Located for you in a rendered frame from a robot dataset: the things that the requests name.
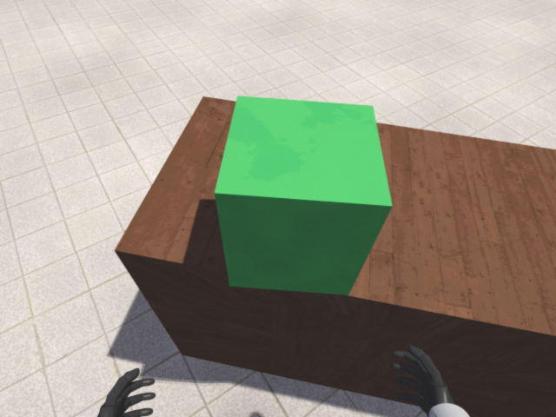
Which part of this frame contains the carton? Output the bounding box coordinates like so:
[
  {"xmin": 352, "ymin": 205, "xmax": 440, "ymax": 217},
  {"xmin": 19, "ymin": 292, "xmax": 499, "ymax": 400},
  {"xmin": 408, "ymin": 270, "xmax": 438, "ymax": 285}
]
[{"xmin": 215, "ymin": 96, "xmax": 393, "ymax": 295}]

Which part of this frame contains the left robot hand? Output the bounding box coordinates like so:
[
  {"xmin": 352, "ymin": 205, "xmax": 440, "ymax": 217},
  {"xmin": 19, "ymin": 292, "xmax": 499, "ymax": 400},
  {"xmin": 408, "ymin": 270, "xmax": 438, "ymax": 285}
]
[{"xmin": 97, "ymin": 368, "xmax": 156, "ymax": 417}]

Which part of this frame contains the right robot hand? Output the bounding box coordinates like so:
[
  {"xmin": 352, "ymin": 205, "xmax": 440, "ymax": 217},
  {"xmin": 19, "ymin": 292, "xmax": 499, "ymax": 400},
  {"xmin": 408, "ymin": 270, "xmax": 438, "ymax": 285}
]
[{"xmin": 391, "ymin": 345, "xmax": 455, "ymax": 417}]

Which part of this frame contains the pedestal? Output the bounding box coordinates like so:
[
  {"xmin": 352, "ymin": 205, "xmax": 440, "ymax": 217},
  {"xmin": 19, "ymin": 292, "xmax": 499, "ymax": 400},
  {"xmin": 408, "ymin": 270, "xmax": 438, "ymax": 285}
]
[{"xmin": 115, "ymin": 96, "xmax": 556, "ymax": 417}]

